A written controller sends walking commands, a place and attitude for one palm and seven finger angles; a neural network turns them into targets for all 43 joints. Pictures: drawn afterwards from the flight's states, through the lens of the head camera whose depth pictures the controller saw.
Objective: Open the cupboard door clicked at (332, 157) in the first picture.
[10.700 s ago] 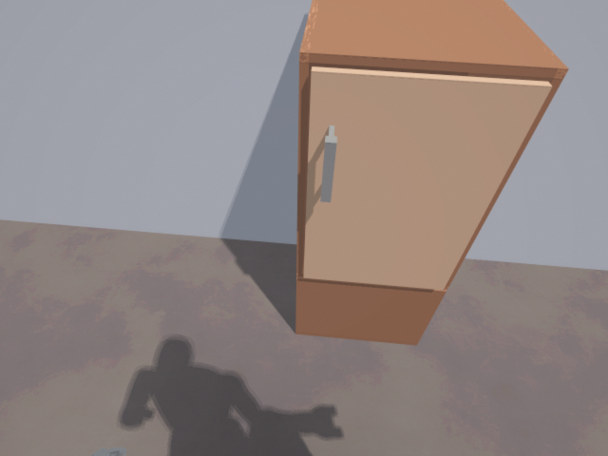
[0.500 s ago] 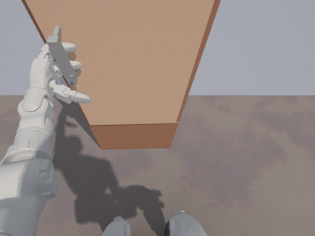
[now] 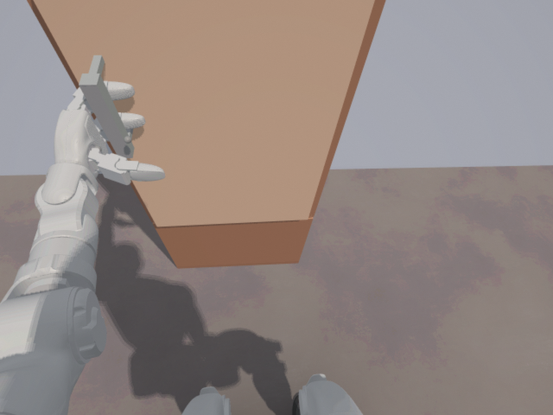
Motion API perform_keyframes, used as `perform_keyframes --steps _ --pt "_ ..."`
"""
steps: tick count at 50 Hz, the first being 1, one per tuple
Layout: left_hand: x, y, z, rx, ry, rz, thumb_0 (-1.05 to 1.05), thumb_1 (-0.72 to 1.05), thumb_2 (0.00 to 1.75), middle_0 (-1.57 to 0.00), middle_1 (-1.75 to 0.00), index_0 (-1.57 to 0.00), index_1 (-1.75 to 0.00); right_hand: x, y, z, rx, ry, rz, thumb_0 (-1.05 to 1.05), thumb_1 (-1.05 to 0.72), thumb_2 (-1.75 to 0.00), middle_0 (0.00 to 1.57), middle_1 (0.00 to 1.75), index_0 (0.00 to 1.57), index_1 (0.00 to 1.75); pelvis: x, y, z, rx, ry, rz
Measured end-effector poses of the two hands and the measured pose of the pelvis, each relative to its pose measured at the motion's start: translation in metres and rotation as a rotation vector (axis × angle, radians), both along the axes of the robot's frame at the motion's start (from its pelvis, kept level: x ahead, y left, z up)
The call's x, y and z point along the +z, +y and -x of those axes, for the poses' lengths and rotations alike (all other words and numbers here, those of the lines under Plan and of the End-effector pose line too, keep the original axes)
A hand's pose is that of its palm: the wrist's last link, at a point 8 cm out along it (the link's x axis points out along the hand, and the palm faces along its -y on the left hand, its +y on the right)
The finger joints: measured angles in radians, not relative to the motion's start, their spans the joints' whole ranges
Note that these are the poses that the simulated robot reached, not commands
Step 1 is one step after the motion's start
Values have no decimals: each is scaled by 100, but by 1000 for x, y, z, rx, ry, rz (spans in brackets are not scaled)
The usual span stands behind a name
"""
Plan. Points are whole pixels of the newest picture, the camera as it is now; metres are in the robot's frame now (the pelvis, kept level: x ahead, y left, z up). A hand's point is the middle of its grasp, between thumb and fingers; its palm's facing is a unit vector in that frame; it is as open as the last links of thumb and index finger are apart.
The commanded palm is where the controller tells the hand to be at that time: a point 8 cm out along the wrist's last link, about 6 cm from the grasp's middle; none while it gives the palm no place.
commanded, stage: close the thumb around the handle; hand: left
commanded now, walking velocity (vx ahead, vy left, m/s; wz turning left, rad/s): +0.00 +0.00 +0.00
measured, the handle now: (112, 110) +0.53 +0.21 +0.09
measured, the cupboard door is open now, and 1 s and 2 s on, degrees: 1 8 44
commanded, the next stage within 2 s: pull the door open along its arc in 0.54 s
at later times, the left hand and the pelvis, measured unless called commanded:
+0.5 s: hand (123, 142) +0.48 +0.19 +0.09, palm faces -0.01 -1.00 -0.01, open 5.7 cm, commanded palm +0.46 +0.24 +0.09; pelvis +0.00 +0.00 +0.00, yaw +0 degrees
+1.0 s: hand (125, 169) +0.43 +0.18 +0.09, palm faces -0.03 -1.00 -0.01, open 5.9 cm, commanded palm +0.38 +0.24 +0.09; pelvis +0.00 +0.00 +0.01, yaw -1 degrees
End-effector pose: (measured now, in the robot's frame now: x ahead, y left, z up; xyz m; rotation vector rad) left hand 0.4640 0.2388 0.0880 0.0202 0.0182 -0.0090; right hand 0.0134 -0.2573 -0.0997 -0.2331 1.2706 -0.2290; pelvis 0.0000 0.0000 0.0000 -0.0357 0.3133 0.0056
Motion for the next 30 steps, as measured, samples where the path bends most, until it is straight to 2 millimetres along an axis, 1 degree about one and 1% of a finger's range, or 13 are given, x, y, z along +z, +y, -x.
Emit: perform_keyframes --steps 7,15,22,24,30 --pt "1 2 2 -1 -6 -1 -1 -11 46 -33 -124 -32 -124 1 -1 -7 7 -14 4 0 -91 -90 21 30 20 30 1 0 -1 2 -6 0" --pt "1 4 6 -2 -4 3 0 31 64 -36 -129 -35 -129 2 -4 -14 20 -30 11 0 -91 -90 21 30 20 30 1 -1 1 6 -10 0" --pt "1 5 7 -1 -6 6 1 67 80 -38 -132 -37 -133 2 -6 -15 24 -37 17 0 -91 -90 21 30 20 30 0 -2 3 6 -9 0" --pt "1 5 7 -1 -7 10 1 72 82 -38 -132 -37 -133 2 -6 -14 22 -36 18 0 -91 -90 21 30 20 30 0 -2 3 6 -8 0" --pt "1 5 6 -3 -8 11 1 72 81 -37 -133 -36 -134 0 -6 -8 21 -23 18 0 -91 -90 21 30 20 30 -1 -3 5 8 -6 0"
